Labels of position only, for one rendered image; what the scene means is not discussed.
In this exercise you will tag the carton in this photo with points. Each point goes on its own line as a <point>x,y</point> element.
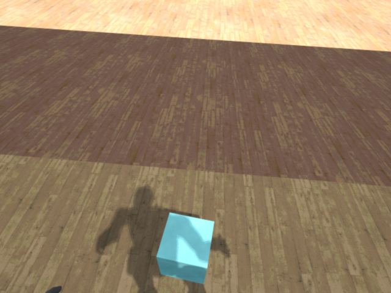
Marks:
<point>185,248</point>

